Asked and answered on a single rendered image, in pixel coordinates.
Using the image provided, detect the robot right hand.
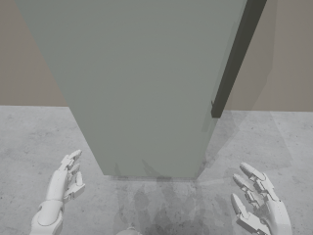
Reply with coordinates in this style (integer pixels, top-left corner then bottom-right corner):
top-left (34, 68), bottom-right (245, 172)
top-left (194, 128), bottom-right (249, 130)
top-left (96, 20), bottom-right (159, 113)
top-left (230, 162), bottom-right (292, 235)

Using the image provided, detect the handle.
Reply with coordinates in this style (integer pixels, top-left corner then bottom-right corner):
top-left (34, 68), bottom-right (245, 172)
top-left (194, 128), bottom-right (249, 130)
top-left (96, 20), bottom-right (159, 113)
top-left (211, 0), bottom-right (267, 118)

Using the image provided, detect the robot left forearm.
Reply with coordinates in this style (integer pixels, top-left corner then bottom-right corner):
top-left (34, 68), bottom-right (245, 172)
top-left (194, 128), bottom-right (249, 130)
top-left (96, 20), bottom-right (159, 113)
top-left (29, 200), bottom-right (65, 235)

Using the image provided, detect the robot left hand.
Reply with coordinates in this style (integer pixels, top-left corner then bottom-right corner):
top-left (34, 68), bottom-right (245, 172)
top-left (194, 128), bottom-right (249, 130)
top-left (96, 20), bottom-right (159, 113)
top-left (44, 149), bottom-right (85, 204)

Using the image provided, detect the fridge door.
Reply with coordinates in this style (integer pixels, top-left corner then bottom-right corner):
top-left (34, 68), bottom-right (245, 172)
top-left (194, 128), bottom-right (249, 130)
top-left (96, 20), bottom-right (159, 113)
top-left (14, 0), bottom-right (247, 178)

